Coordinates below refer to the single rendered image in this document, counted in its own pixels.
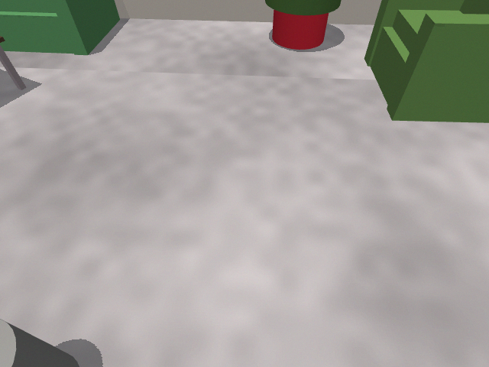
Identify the coffee table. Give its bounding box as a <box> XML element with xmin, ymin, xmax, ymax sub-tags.
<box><xmin>0</xmin><ymin>36</ymin><xmax>27</xmax><ymax>90</ymax></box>

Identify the potted plant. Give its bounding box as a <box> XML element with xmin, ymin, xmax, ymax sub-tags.
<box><xmin>265</xmin><ymin>0</ymin><xmax>341</xmax><ymax>50</ymax></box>

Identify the sofa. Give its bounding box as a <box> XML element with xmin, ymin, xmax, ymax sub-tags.
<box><xmin>0</xmin><ymin>0</ymin><xmax>120</xmax><ymax>55</ymax></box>

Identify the armchair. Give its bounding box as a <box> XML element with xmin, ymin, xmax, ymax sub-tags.
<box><xmin>364</xmin><ymin>0</ymin><xmax>489</xmax><ymax>123</ymax></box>

